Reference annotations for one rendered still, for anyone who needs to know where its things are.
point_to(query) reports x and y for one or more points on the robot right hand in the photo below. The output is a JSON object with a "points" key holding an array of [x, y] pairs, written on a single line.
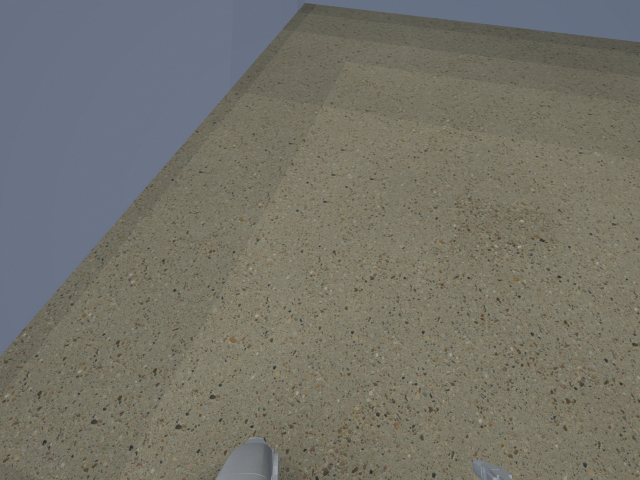
{"points": [[488, 471]]}

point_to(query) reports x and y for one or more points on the robot left shin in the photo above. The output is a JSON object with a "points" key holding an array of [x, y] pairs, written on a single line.
{"points": [[256, 440]]}

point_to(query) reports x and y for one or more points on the left robot thigh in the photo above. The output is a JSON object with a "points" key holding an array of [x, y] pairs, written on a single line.
{"points": [[251, 461]]}

